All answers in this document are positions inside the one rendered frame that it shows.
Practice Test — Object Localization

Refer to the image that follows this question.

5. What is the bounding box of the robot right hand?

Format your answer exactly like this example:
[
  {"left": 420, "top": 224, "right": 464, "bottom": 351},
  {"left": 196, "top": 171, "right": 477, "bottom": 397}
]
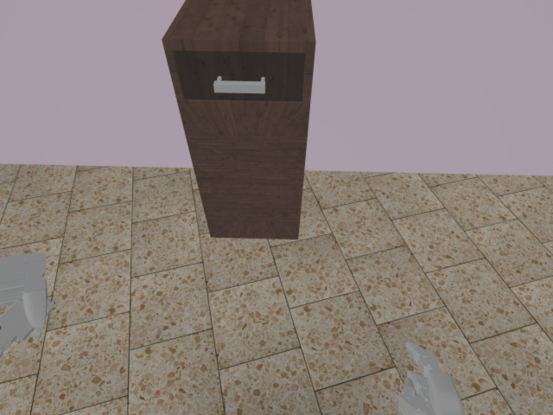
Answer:
[{"left": 398, "top": 342, "right": 466, "bottom": 415}]

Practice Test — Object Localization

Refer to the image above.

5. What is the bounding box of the handle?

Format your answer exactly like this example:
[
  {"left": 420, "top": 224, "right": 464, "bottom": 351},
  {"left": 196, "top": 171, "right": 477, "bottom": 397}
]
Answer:
[{"left": 213, "top": 76, "right": 265, "bottom": 93}]

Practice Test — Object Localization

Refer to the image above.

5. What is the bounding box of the cabinet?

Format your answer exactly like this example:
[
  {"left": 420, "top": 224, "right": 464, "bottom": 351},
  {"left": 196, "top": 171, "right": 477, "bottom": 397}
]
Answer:
[{"left": 162, "top": 0, "right": 316, "bottom": 239}]

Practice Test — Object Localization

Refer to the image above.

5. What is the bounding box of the robot left hand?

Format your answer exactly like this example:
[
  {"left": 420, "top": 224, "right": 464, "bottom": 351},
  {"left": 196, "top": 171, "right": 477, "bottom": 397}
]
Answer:
[{"left": 0, "top": 252, "right": 54, "bottom": 358}]

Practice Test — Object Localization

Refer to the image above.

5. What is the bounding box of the drawer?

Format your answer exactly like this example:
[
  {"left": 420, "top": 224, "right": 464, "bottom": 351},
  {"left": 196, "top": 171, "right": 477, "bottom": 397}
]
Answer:
[{"left": 175, "top": 50, "right": 305, "bottom": 102}]

